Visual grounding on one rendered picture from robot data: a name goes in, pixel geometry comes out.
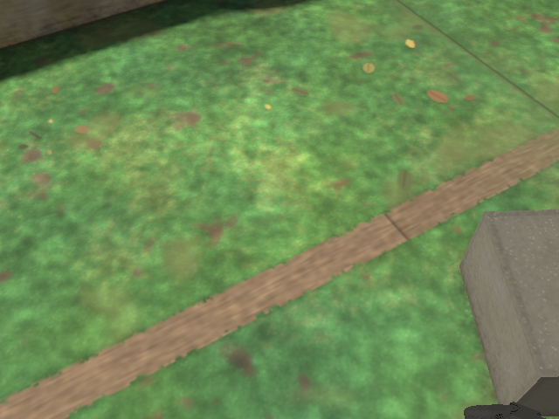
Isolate right robot hand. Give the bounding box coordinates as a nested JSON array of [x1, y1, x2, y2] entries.
[[464, 402, 546, 419]]

